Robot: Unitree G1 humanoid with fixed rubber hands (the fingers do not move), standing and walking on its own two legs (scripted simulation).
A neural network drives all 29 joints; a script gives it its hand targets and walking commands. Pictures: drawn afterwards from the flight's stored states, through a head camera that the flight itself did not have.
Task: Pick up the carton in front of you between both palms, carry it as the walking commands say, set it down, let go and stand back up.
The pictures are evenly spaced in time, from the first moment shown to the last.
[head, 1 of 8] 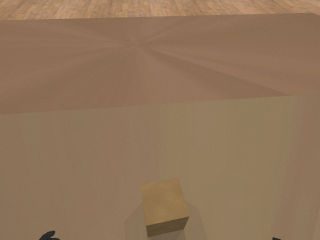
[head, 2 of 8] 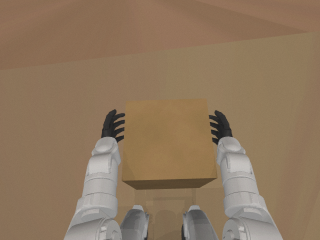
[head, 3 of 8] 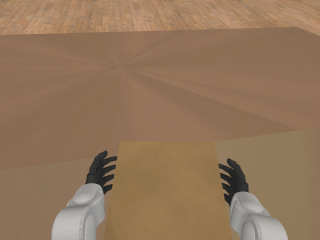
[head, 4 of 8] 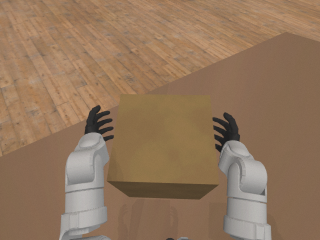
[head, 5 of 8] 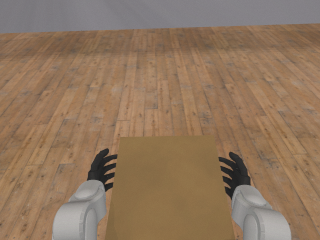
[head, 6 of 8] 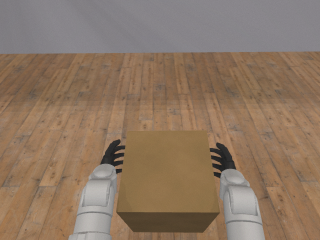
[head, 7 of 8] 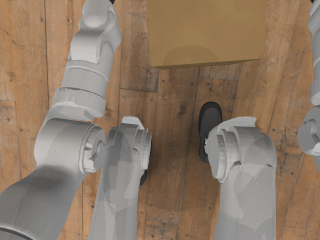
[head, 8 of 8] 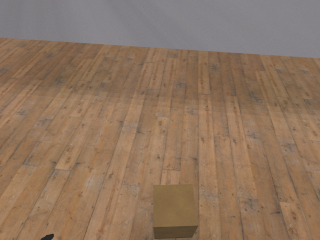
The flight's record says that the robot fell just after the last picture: no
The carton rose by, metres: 0.68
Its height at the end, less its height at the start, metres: -0.35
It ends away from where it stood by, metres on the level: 6.64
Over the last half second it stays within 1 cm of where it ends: yes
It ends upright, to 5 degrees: yes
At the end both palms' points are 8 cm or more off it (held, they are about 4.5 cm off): yes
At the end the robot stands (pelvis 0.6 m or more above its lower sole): yes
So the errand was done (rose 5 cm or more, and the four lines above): yes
